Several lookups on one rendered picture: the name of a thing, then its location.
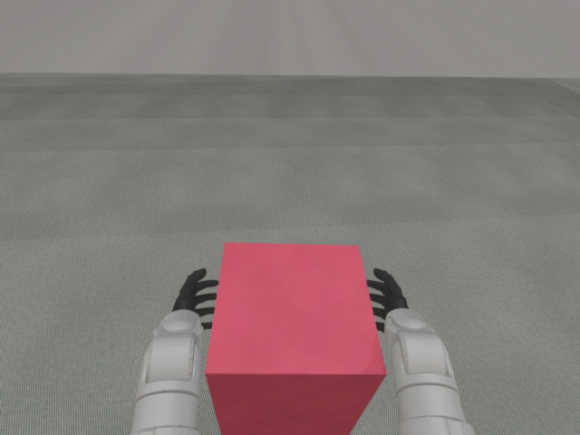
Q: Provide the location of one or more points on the robot right hand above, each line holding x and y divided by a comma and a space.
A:
393, 298

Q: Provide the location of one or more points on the carton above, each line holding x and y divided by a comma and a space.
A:
294, 348

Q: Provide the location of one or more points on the robot left forearm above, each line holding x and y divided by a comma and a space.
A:
169, 388

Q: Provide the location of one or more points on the robot left hand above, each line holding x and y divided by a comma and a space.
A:
187, 299

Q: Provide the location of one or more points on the robot right forearm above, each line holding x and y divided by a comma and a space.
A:
424, 382

